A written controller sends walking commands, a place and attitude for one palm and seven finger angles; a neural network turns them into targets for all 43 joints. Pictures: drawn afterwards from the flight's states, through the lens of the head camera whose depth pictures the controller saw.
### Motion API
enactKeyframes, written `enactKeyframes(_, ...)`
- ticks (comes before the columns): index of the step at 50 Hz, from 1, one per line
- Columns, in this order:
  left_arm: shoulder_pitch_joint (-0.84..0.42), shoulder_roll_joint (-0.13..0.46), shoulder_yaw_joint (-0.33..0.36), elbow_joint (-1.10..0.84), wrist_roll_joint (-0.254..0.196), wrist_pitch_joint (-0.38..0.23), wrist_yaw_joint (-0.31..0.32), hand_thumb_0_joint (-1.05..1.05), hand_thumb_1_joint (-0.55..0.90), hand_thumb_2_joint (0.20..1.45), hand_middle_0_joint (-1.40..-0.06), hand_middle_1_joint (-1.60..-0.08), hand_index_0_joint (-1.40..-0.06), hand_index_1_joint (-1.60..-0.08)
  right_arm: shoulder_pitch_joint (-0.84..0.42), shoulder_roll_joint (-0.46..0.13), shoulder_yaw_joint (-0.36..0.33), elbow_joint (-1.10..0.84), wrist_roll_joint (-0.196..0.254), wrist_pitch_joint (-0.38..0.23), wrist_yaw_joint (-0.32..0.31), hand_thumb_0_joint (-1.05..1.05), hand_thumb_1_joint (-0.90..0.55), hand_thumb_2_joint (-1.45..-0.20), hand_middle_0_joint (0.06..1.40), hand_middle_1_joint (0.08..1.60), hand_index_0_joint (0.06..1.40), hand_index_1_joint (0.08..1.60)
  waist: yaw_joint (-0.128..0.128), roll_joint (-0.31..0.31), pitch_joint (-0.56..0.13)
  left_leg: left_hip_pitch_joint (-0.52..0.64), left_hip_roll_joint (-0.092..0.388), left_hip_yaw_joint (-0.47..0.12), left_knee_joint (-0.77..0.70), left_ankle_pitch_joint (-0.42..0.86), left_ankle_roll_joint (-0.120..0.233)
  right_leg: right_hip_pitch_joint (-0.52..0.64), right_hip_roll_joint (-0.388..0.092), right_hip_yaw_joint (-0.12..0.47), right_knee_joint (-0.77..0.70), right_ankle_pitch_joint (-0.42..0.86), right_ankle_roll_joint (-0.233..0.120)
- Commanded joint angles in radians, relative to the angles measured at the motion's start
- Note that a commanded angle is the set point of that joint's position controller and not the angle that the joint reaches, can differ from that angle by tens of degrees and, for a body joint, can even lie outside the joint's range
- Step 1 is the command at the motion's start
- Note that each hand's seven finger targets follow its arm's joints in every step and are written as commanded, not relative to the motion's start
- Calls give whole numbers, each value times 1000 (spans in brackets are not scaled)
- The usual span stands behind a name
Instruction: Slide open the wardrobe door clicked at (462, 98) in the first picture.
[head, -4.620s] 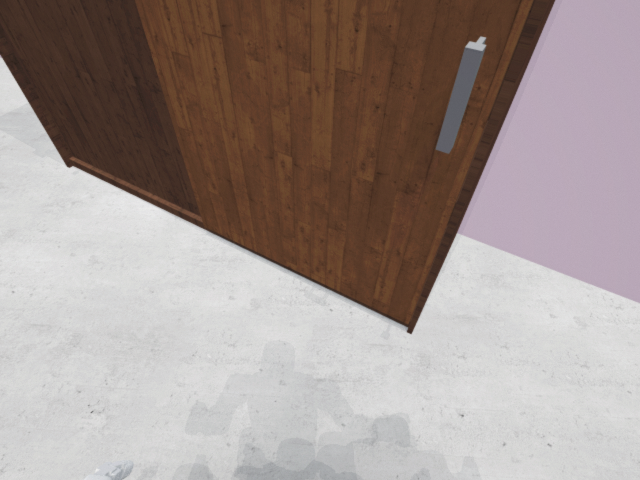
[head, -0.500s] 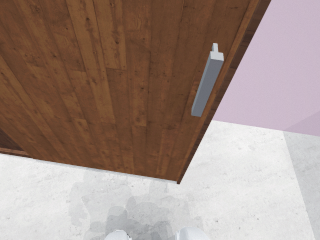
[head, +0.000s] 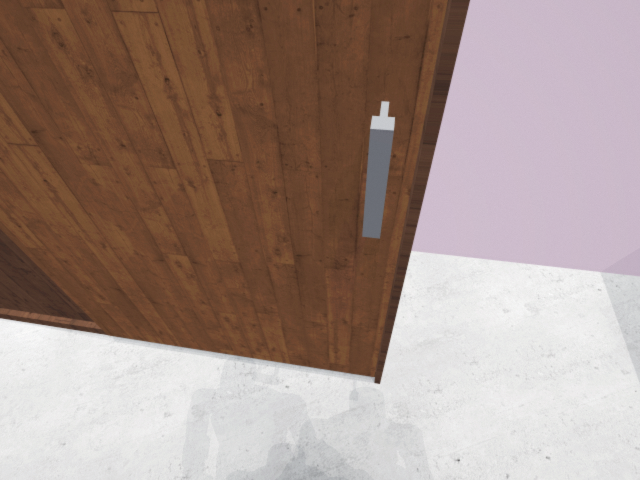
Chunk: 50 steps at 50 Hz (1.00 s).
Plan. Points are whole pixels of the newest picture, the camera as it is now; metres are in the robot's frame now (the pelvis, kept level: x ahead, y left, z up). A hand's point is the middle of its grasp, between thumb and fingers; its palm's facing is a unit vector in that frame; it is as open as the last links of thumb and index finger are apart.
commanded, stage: come to a stop and stand still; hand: right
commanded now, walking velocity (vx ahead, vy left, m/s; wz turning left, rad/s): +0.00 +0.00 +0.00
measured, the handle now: (377, 173) +0.50 -0.04 +0.11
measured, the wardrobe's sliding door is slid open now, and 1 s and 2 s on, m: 0.00 0.00 0.00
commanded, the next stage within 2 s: look again from close up in 1.00 s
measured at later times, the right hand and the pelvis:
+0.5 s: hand out of the picture +0.00 -0.16 -0.18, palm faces +0.02 +0.98 -0.20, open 7.3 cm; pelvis -0.02 +0.02 -0.01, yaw +0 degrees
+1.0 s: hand out of the picture -0.07 -0.15 -0.19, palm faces +0.04 +0.99 -0.16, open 7.4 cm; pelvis -0.04 +0.01 -0.01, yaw +0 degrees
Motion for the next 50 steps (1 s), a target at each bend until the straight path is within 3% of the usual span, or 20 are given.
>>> enactKeyframes(1, 38, 181, 35, 1, -5, -10, 14, 0, 900, 900, -200, -300, -200, -300, 4, -10, 7, -47, 8, -45, -11, 0, -900, -900, 200, 300, 200, 300, -16, -193, -52, 61, 4, 12, -249, 108, 15, 85, -232, 190, -7, 408, -99)
enactKeyframes(2, 38, 172, 34, 8, -11, -11, 13, 0, 900, 900, -200, -300, -200, -300, 44, -15, 10, -24, 8, -53, -16, 0, -900, -900, 200, 300, 200, 300, -34, -175, -72, 142, 11, 16, -373, 229, 16, 61, -204, 164, 33, 369, -69)
enactKeyframes(3, -81, 172, 25, -58, -30, -31, -1, 0, 900, 900, -200, -300, -200, -300, 139, -59, 19, 19, -4, -75, -72, 0, -900, -900, 200, 300, 200, 300, -88, -81, -19, 115, 109, -126, -419, 433, 51, -23, -173, 57, 248, 288, -2)
enactKeyframes(4, -27, 94, 1, -98, -18, -32, -8, 0, 900, 900, -200, -300, -200, -300, 125, -119, 11, -3, -10, -96, -61, 0, -900, -900, 200, 300, 200, 300, -40, 49, -47, 265, 193, -141, -380, 932, 82, -150, -46, 4, 297, 75, 31)
enactKeyframes(5, 17, 51, -7, -95, -15, -26, -17, 0, 900, 900, -200, -300, -200, -300, 100, -109, 28, -21, -2, -105, -53, 0, -900, -900, 200, 300, 200, 300, -21, 121, -125, 321, 245, -153, -322, 1000, 140, -177, -29, -1, 292, -183, 36)
enactKeyframes(6, 10, 70, 1, -79, -9, -17, -17, 0, 900, 900, -200, -300, -200, -300, 90, -72, 29, -24, -1, -111, -59, 0, -900, -900, 200, 300, 200, 300, -23, 202, -141, 344, 205, -116, -295, 1078, 144, -179, -24, 4, 321, -183, 27)
enactKeyframes(7, 12, 77, 1, -81, -12, -12, -16, 0, 900, 900, -200, -300, -200, -300, 87, -66, 32, -26, 3, -112, -63, 0, -900, -900, 200, 300, 200, 300, -24, 222, -142, 351, 201, -117, -283, 1093, 150, -185, -27, 8, 333, -183, 22)
enactKeyframes(8, 8, 71, -1, -81, -16, -9, -14, 0, 900, 900, -200, -300, -200, -300, 77, -60, 32, -34, 1, -109, -66, 0, -900, -900, 200, 300, 200, 300, -21, 157, -126, 322, 205, -127, -282, 1045, 165, -166, -27, 7, 311, -182, 21)
enactKeyframes(9, 19, 53, -4, -78, -17, -7, -16, 0, 900, 900, -200, -300, -200, -300, 57, -70, 31, -48, 3, -105, -68, 0, -900, -900, 200, 300, 200, 300, -11, 63, -106, 271, 198, -120, -288, 916, 170, -123, -22, -6, 260, -134, 23)
enactKeyframes(11, 44, 62, -7, -60, -12, -6, -13, 0, 900, 900, -200, -300, -200, -300, 19, -72, 33, -61, 8, -92, -64, 0, -900, -900, 200, 300, 200, 300, 10, -41, -21, 103, 151, -116, -308, 515, 140, -15, -43, 22, 133, 15, 20)
enactKeyframes(13, 28, 91, -7, -62, -9, -10, -15, 0, 900, 900, -200, -300, -200, -300, 27, -57, 37, -70, 4, -81, -60, 0, -900, -900, 200, 300, 200, 300, -16, -132, 78, 46, 79, -94, -326, 252, 102, -78, -97, 92, 79, 82, -3)
enactKeyframes(15, 9, 91, -12, -66, -11, -14, -15, 0, 900, 900, -200, -300, -200, -300, 65, -50, 42, -55, 2, -84, -57, 0, -900, -900, 200, 300, 200, 300, -29, -112, 89, 73, 70, -93, -336, 249, 93, -103, -98, 110, 65, 114, -13)
enactKeyframes(18, 14, 106, -11, -68, -11, -13, -15, 0, 900, 900, -200, -300, -200, -300, 63, -54, 45, -62, 5, -85, -53, 0, -900, -900, 200, 300, 200, 300, -20, -22, 76, 65, 78, -104, -369, 172, 91, -88, -85, 105, 41, 29, -10)
enactKeyframes(19, 15, 101, -11, -65, -11, -15, -16, 0, 900, 900, -200, -300, -200, -300, 67, -54, 45, -61, 2, -89, -53, 0, -900, -900, 200, 300, 200, 300, -21, -17, 67, 70, 81, -101, -374, 206, 90, -71, -86, 100, 44, 62, -9)
enactKeyframes(22, 10, 116, -15, -66, -12, -18, -17, 0, 900, 900, -200, -300, -200, -300, 70, -63, 44, -69, 5, -90, -51, 0, -900, -900, 200, 300, 200, 300, -22, -40, 55, 80, 86, -102, -381, 186, 88, -67, -83, 102, 25, 46, -7)
enactKeyframes(24, 3, 114, -14, -68, -13, -17, -18, 0, 900, 900, -200, -300, -200, -300, 78, -64, 45, -68, 3, -91, -50, 0, -900, -900, 200, 300, 200, 300, -24, -17, 73, 71, 89, -105, -400, 170, 88, -69, -79, 97, 18, 31, -7)
enactKeyframes(30, 8, 125, -18, -55, -13, -15, -20, 0, 900, 900, -200, -300, -200, -300, 102, -65, 47, -60, 4, -90, -47, 0, -900, -900, 200, 300, 200, 300, -23, -26, 80, 58, 94, -111, -425, 98, 88, -83, -70, 104, -6, -34, -4)
enactKeyframes(33, 13, 123, -18, -47, -13, -17, -19, 0, 900, 900, -200, -300, -200, -300, 111, -60, 47, -52, 5, -90, -46, 0, -900, -900, 200, 300, 200, 300, -24, -51, 75, 57, 92, -110, -422, 98, 89, -84, -73, 111, -17, -45, -4)
enactKeyframes(44, 40, 104, -17, -15, -16, -20, -17, 0, 900, 900, -200, -300, -200, -300, 151, -40, 48, -27, 3, -90, -49, 0, -900, -900, 200, 300, 200, 300, -33, -32, 68, 87, 91, -95, -411, 114, 89, -119, -77, 121, -30, -63, -9)
enactKeyframes(50, 50, 100, -16, -6, -16, -22, -17, 0, 900, 900, -200, -300, -200, -300, 154, -29, 47, -24, 3, -87, -50, 0, -900, -900, 200, 300, 200, 300, -34, -56, 70, 92, 91, -87, -394, 126, 88, -136, -80, 133, -44, -77, -11)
